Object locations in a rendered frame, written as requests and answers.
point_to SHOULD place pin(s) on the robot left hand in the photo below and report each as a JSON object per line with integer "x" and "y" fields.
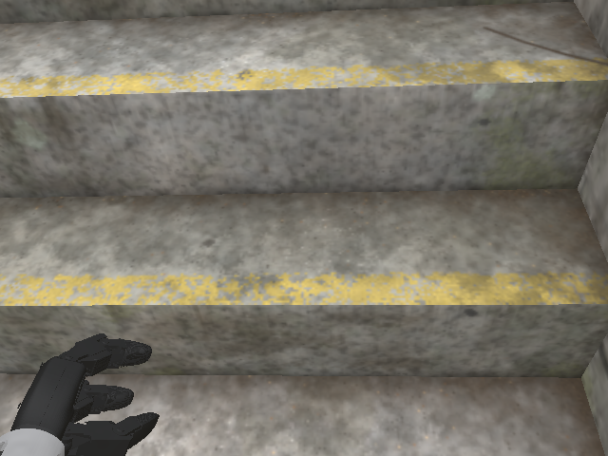
{"x": 59, "y": 396}

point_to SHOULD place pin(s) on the robot left forearm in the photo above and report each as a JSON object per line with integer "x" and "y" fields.
{"x": 30, "y": 442}

